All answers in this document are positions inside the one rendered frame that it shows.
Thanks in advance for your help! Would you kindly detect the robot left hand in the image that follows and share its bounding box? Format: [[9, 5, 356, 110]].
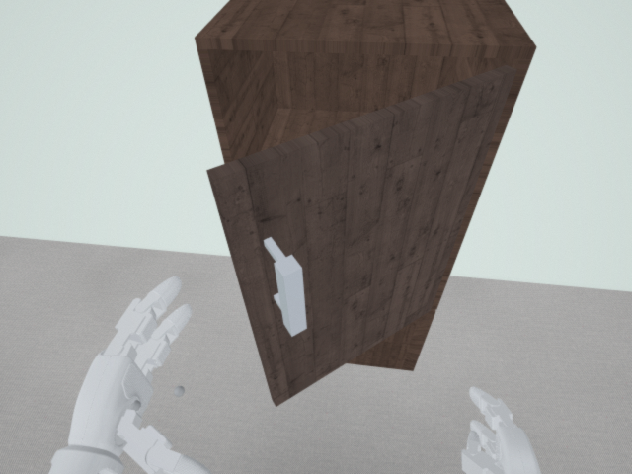
[[68, 276, 211, 474]]

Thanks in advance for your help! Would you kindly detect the handle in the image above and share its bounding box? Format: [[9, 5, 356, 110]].
[[264, 237, 307, 337]]

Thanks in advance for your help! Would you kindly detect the cupboard door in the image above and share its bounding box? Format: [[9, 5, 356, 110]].
[[206, 65, 517, 407]]

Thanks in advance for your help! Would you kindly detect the robot left forearm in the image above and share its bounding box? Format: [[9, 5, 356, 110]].
[[48, 445, 124, 474]]

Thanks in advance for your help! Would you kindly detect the robot right hand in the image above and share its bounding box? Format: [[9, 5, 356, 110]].
[[461, 386, 541, 474]]

